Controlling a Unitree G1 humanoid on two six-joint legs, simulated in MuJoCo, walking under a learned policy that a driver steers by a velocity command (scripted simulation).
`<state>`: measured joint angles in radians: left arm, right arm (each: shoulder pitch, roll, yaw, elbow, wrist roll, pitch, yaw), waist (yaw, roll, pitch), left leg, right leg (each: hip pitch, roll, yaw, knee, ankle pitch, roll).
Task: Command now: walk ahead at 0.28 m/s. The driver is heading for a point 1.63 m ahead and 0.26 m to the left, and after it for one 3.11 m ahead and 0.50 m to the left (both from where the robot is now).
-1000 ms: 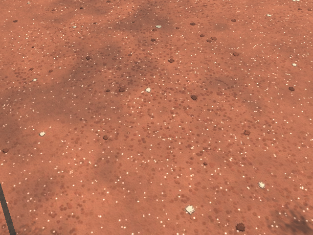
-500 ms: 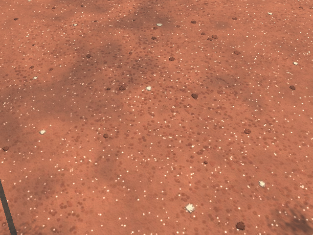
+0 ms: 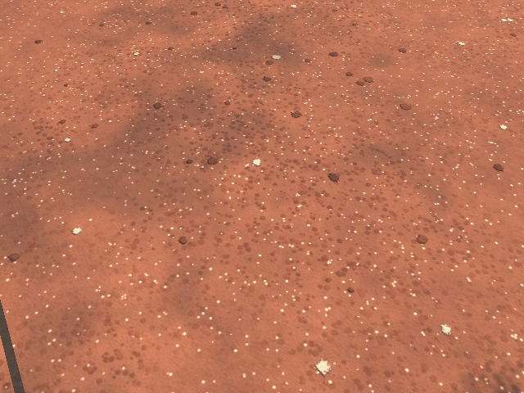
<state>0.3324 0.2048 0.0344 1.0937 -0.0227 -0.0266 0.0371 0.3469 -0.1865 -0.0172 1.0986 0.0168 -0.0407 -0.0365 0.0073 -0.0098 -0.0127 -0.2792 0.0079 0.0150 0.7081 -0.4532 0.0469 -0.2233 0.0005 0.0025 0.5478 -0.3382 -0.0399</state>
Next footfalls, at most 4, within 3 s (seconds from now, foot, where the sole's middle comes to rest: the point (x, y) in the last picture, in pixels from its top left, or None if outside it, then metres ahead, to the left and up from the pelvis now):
0.54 right None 0.42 -0.10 -0.77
1.10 left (214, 326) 0.72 0.16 -0.77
1.60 right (257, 231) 1.06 0.05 -0.77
2.02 left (180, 242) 1.01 0.29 -0.77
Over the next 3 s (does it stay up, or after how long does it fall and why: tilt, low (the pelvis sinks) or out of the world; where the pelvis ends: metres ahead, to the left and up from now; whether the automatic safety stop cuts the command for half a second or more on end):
stays up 1.02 0.17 0.00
